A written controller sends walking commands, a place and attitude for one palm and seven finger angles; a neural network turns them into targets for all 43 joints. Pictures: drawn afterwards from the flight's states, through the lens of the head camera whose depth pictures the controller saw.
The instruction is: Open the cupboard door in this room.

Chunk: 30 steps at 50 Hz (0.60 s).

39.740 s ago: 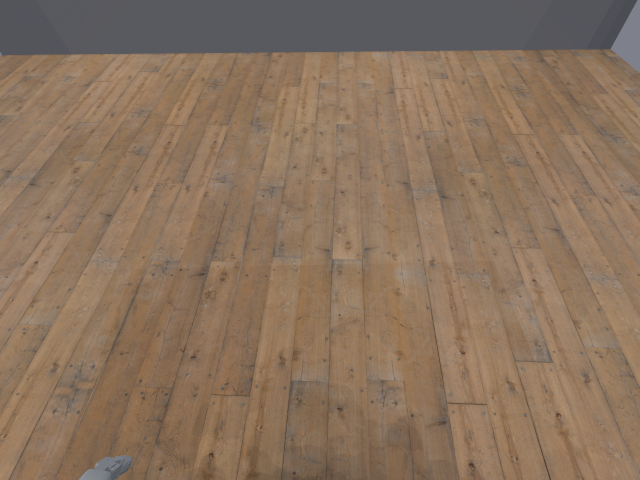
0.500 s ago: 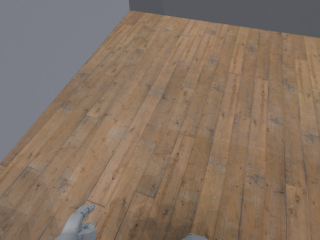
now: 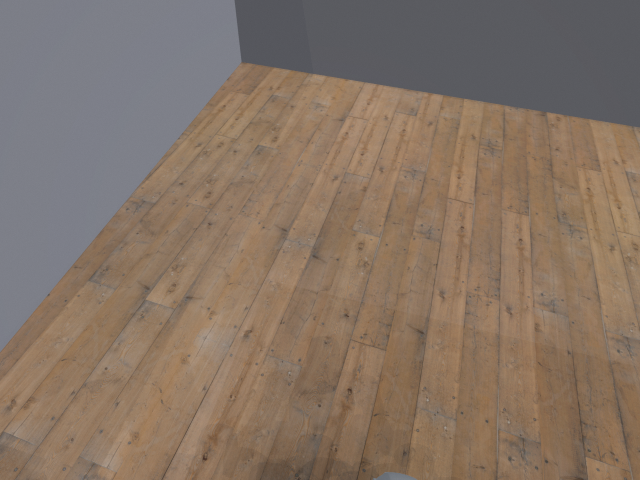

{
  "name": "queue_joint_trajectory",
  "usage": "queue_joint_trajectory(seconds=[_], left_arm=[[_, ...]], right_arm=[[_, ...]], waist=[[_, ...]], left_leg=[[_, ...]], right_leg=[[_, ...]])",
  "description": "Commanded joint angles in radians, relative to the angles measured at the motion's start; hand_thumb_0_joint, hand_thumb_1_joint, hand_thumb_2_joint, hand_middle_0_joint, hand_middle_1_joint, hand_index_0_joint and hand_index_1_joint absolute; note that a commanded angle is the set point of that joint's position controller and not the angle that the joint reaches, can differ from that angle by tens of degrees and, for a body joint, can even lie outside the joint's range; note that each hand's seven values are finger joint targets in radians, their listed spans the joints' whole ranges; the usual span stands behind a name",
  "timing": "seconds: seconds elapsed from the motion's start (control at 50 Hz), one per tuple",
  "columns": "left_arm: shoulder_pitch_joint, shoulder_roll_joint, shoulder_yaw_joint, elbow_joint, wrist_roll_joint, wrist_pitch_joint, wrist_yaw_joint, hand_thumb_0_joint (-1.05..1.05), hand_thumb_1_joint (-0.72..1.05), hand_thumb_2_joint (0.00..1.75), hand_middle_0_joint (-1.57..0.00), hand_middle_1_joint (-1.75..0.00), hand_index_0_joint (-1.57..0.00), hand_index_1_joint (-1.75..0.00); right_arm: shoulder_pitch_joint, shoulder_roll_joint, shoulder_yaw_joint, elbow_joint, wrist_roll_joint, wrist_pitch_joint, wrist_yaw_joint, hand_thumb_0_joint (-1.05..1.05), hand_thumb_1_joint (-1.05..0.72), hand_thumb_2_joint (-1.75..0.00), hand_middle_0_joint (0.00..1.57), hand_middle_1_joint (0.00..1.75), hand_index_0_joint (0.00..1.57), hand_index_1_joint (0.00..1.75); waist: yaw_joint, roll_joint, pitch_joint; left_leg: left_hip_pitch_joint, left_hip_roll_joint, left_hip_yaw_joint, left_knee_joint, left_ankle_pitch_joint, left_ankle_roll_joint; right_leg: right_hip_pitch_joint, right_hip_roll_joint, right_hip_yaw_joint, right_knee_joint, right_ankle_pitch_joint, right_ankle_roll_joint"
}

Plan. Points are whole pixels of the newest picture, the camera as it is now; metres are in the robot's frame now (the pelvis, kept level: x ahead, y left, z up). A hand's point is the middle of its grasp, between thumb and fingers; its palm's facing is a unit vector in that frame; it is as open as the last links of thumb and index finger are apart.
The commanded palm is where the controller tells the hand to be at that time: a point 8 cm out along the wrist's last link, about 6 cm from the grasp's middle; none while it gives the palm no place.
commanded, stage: walk to a spot facing it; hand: left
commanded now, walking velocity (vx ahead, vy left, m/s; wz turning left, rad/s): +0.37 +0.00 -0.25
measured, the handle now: out of the picture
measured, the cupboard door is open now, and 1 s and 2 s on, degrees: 48 48 48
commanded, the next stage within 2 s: turn to face it in 0.30 s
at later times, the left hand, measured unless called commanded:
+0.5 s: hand (238, 430) +0.22 +0.14 -0.18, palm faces +0.04 -0.99 -0.16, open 7.3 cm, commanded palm none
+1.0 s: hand (250, 344) +0.35 +0.14 -0.16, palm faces +0.29 -0.93 -0.24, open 7.4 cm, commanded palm none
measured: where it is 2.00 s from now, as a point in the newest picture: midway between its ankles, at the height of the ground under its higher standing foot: (348, 426)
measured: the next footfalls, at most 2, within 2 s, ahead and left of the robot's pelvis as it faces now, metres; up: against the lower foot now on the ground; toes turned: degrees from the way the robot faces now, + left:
right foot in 0.18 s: +0.20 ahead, -0.15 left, +0.00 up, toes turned -8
left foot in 0.52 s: +0.37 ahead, +0.08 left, +0.00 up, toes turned +7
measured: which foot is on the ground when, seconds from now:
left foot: down 0.00-0.18, up 0.20-0.50, down 0.52-0.82, up 0.84-1.00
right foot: up 0.00-0.16, down 0.18-0.52, up 0.54-0.80, down 0.82-1.00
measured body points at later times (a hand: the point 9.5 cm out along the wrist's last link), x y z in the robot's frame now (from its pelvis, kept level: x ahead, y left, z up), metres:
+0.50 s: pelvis +0.22 -0.04 +0.00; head +0.25 -0.02 +0.45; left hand +0.22 +0.19 -0.17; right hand +0.29 -0.27 -0.14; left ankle +0.32 +0.07 -0.73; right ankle +0.16 -0.14 -0.74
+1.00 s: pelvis +0.31 -0.07 +0.00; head +0.35 -0.06 +0.45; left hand +0.33 +0.19 -0.14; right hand +0.46 -0.31 -0.14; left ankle +0.29 +0.05 -0.68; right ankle +0.33 -0.19 -0.74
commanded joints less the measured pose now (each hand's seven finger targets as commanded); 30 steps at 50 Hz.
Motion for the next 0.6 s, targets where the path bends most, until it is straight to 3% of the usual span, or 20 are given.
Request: queue_joint_trajectory(seconds=[0.0, 0.04, 0.08, 0.1, 0.12, 0.14, 0.16, 0.18, 0.2, 0.22, 0.24, 0.28, 0.38, 0.44, 0.46, 0.48, 0.5, 0.52, 0.54, 0.58], left_arm=[[-0.07, 0.007, -0.006, -0.095, -0.006, -0.019, -0.01, 0.0, 0.9, 0.9, -0.2, -0.3, -0.2, -0.3], [-0.084, 0.017, -0.003, -0.101, -0.004, -0.022, -0.01, 0.0, 0.9, 0.9, -0.2, -0.3, -0.2, -0.3], [-0.067, 0.028, 0.005, -0.096, -0.002, -0.019, -0.009, 0.0, 0.9, 0.9, -0.2, -0.3, -0.2, -0.3], [-0.03, 0.043, 0.012, -0.084, -0.002, -0.021, -0.007, 0.0, 0.9, 0.9, -0.2, -0.3, -0.2, -0.3], [0.05, 0.077, 0.021, -0.057, -0.002, -0.026, -0.002, 0.0, 0.9, 0.9, -0.2, -0.3, -0.2, -0.3], [0.172, 0.148, 0.037, -0.025, 0.002, -0.037, 0.008, 0.0, 0.9, 0.9, -0.2, -0.3, -0.2, -0.3], [0.287, 0.25, 0.06, 0.004, -0.007, -0.044, 0.019, 0.0, 0.9, 0.9, -0.2, -0.3, -0.2, -0.3], [0.265, 0.241, 0.052, -0.005, -0.016, -0.043, 0.032, 0.0, 0.9, 0.9, -0.2, -0.3, -0.2, -0.3], [0.202, 0.201, 0.044, -0.016, -0.014, -0.047, 0.04, 0.0, 0.9, 0.9, -0.2, -0.3, -0.2, -0.3], [0.139, 0.144, 0.029, -0.031, -0.015, -0.049, 0.046, 0.0, 0.9, 0.9, -0.2, -0.3, -0.2, -0.3], [0.087, 0.109, 0.022, -0.043, -0.013, -0.051, 0.049, 0.0, 0.9, 0.9, -0.2, -0.3, -0.2, -0.3], [0.066, 0.082, 0.012, -0.039, -0.008, -0.067, 0.047, 0.0, 0.9, 0.9, -0.2, -0.3, -0.2, -0.3], [0.074, 0.108, 0.008, -0.004, -0.013, -0.075, 0.04, 0.0, 0.9, 0.9, -0.2, -0.3, -0.2, -0.3], [0.055, 0.099, 0.002, 0.009, -0.018, -0.065, 0.045, 0.0, 0.9, 0.9, -0.2, -0.3, -0.2, -0.3], [0.059, 0.079, -0.004, 0.004, -0.02, -0.06, 0.049, 0.0, 0.9, 0.9, -0.2, -0.3, -0.2, -0.3], [0.092, 0.059, -0.007, -0.011, -0.022, -0.051, 0.05, 0.0, 0.9, 0.9, -0.2, -0.3, -0.2, -0.3], [0.097, 0.037, -0.015, -0.036, -0.029, -0.047, 0.053, 0.0, 0.9, 0.9, -0.2, -0.3, -0.2, -0.3], [0.042, 0.047, -0.017, -0.071, -0.021, -0.039, 0.055, 0.0, 0.9, 0.9, -0.2, -0.3, -0.2, -0.3], [-0.007, 0.048, -0.016, -0.078, -0.017, -0.032, 0.058, 0.0, 0.9, 0.9, -0.2, -0.3, -0.2, -0.3], [-0.029, 0.057, -0.005, -0.085, -0.02, -0.018, 0.05, 0.0, 0.9, 0.9, -0.2, -0.3, -0.2, -0.3]], right_arm=[[0.118, -0.169, -0.035, 0.01, 0.006, 0.01, 0.005, 0.0, -0.9, -0.9, 0.2, 0.3, 0.2, 0.3], [0.122, -0.174, -0.039, 0.018, 0.005, 0.019, 0.01, 0.0, -0.9, -0.9, 0.2, 0.3, 0.2, 0.3], [0.107, -0.178, -0.037, 0.02, 0.003, 0.029, 0.011, 0.0, -0.9, -0.9, 0.2, 0.3, 0.2, 0.3], [0.106, -0.17, -0.035, 0.022, 0.003, 0.033, 0.011, 0.0, -0.9, -0.9, 0.2, 0.3, 0.2, 0.3], [0.099, -0.154, -0.03, 0.024, 0.006, 0.034, 0.012, 0.0, -0.9, -0.9, 0.2, 0.3, 0.2, 0.3], [0.074, -0.119, -0.025, 0.011, 0.018, 0.035, 0.02, 0.0, -0.9, -0.9, 0.2, 0.3, 0.2, 0.3], [0.044, -0.073, -0.013, -0.032, 0.026, 0.036, 0.027, 0.0, -0.9, -0.9, 0.2, 0.3, 0.2, 0.3], [-0.002, -0.112, -0.019, -0.048, 0.022, 0.031, 0.024, 0.0, -0.9, -0.9, 0.2, 0.3, 0.2, 0.3], [-0.042, -0.113, -0.027, -0.046, 0.023, 0.027, 0.022, 0.0, -0.9, -0.9, 0.2, 0.3, 0.2, 0.3], [-0.038, -0.12, -0.026, -0.038, 0.019, 0.026, 0.019, 0.0, -0.9, -0.9, 0.2, 0.3, 0.2, 0.3], [-0.017, -0.095, -0.024, -0.016, 0.017, 0.032, 0.02, 0.0, -0.9, -0.9, 0.2, 0.3, 0.2, 0.3], [0.025, -0.051, -0.014, 0.006, 0.014, 0.045, 0.022, 0.0, -0.9, -0.9, 0.2, 0.3, 0.2, 0.3], [-0.01, -0.027, -0.005, -0.01, 0.019, 0.044, 0.035, 0.0, -0.9, -0.9, 0.2, 0.3, 0.2, 0.3], [0.04, -0.049, -0.003, 0.015, 0.02, 0.038, 0.029, 0.0, -0.9, -0.9, 0.2, 0.3, 0.2, 0.3], [0.117, -0.093, -0.009, 0.037, 0.017, 0.032, 0.025, 0.0, -0.9, -0.9, 0.2, 0.3, 0.2, 0.3], [0.202, -0.175, -0.024, 0.05, 0.009, 0.027, 0.014, 0.0, -0.9, -0.9, 0.2, 0.3, 0.2, 0.3], [0.269, -0.254, -0.041, 0.054, 0.008, 0.038, 0.0, 0.0, -0.9, -0.9, 0.2, 0.3, 0.2, 0.3], [0.252, -0.261, -0.036, 0.042, 0.01, 0.051, -0.012, 0.0, -0.9, -0.9, 0.2, 0.3, 0.2, 0.3], [0.197, -0.241, -0.032, 0.028, 0.009, 0.052, -0.018, 0.0, -0.9, -0.9, 0.2, 0.3, 0.2, 0.3], [0.096, -0.194, -0.021, -0.017, 0.012, 0.054, -0.021, 0.0, -0.9, -0.9, 0.2, 0.3, 0.2, 0.3]], waist=[[-0.035, 0.152, 0.017], [-0.032, 0.132, 0.038], [-0.007, 0.128, 0.048], [0.012, 0.1, 0.037], [0.052, 0.03, 0.013], [0.115, -0.133, -0.02], [0.153, -0.36, -0.062], [0.141, -0.264, -0.046], [0.108, -0.257, -0.017], [0.068, -0.191, -0.019], [0.033, -0.148, -0.025], [-0.004, -0.092, -0.035], [-0.009, -0.08, -0.011], [-0.042, -0.062, -0.017], [-0.074, 0.027, -0.052], [-0.093, 0.182, -0.132], [-0.115, 0.318, -0.173], [-0.11, 0.242, -0.134], [-0.092, 0.287, -0.096], [-0.052, 0.208, -0.082]], left_leg=[[0.001, 0.229, -0.117, -0.309, -0.078, 0.103], [-0.022, 0.23, -0.116, -0.299, -0.162, 0.097], [-0.044, 0.219, -0.1, -0.254, -0.215, 0.084], [-0.056, 0.197, -0.08, -0.195, -0.223, 0.065], [-0.108, 0.152, -0.045, -0.063, -0.212, 0.038], [-0.249, 0.049, 0.064, 0.209, -0.217, -0.004], [-0.441, -0.042, 0.051, 0.51, -0.415, -0.026], [-0.495, 0.007, -0.078, 0.665, -0.369, -0.016], [-0.527, 0.039, -0.127, 0.733, -0.275, -0.019], [-0.494, 0.077, -0.162, 0.698, -0.205, -0.024], [-0.417, 0.095, -0.159, 0.631, -0.173, -0.031], [-0.316, 0.078, -0.121, 0.491, -0.144, -0.045], [-0.2, 0.017, -0.062, 0.196, -0.015, -0.044], [-0.026, -0.02, -0.05, 0.035, 0.134, -0.027], [0.101, 0.0, -0.095, 0.002, 0.26, -0.006], [0.264, 0.149, -0.287, -0.007, 0.455, 0.077], [0.334, 0.333, -0.528, -0.067, 0.626, 0.206], [0.268, 0.358, -0.581, -0.091, 0.6, 0.249], [0.21, 0.33, -0.578, -0.092, 0.601, 0.242], [0.062, 0.269, -0.488, -0.113, 0.532, 0.199]], right_leg=[[0.057, -0.029, -0.038, -0.295, 0.071, 0.01], [0.113, -0.008, -0.065, -0.357, 0.1, 0.009], [0.198, 0.008, -0.087, -0.42, 0.116, 0.009], [0.27, 0.024, -0.092, -0.465, 0.113, 0.003], [0.399, 0.026, -0.058, -0.517, 0.066, -0.015], [0.535, -0.107, 0.158, -0.636, -0.128, -0.083], [0.646, -0.329, 0.539, -0.847, -0.277, -0.194], [0.614, -0.364, 0.62, -0.9, -0.301, -0.244], [0.556, -0.338, 0.566, -0.885, -0.216, -0.233], [0.503, -0.311, 0.44, -0.862, -0.089, -0.211], [0.439, -0.278, 0.327, -0.85, 0.024, -0.195], [0.376, -0.238, 0.188, -0.834, 0.244, -0.18], [0.37, -0.195, 0.091, -0.803, 0.339, -0.154], [0.34, -0.149, -0.005, -0.699, 0.369, -0.084], [0.299, -0.116, -0.052, -0.567, 0.372, -0.051], [0.164, -0.04, -0.102, -0.361, 0.186, 0.005], [0.039, 0.061, -0.111, -0.105, -0.302, 0.037], [-0.02, 0.057, -0.013, 0.028, -0.357, 0.036], [-0.083, 0.019, 0.028, 0.103, -0.307, 0.044], [-0.018, -0.01, 0.058, 0.072, -0.227, 0.059]])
